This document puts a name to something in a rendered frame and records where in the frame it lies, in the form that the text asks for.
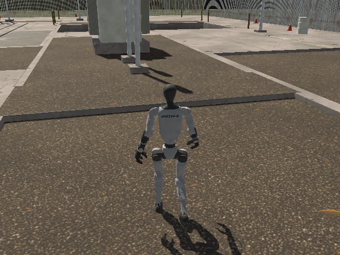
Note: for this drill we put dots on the robot left forearm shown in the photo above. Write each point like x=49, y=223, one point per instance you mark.
x=143, y=142

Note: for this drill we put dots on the right robot thigh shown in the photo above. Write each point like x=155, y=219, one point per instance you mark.
x=182, y=156

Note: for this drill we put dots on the left robot foot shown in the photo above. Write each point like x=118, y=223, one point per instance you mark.
x=159, y=207

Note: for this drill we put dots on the robot right forearm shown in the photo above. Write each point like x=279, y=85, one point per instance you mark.
x=194, y=137

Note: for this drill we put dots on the robot right hand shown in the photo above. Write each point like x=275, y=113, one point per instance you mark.
x=196, y=144

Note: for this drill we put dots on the robot left hand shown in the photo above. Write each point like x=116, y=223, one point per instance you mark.
x=138, y=155

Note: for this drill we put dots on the robot right upper arm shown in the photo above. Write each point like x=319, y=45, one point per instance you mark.
x=189, y=120

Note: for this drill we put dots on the robot left upper arm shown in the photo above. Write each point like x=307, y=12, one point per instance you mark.
x=150, y=121

